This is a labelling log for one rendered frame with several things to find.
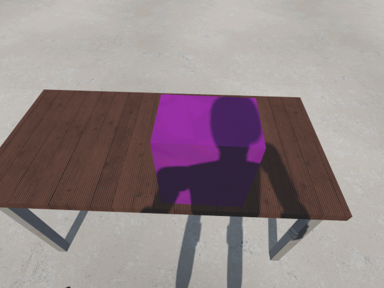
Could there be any table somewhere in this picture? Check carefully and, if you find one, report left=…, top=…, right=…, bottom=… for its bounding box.
left=0, top=89, right=352, bottom=260

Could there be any carton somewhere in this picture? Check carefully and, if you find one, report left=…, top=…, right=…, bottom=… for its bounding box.
left=150, top=94, right=266, bottom=207

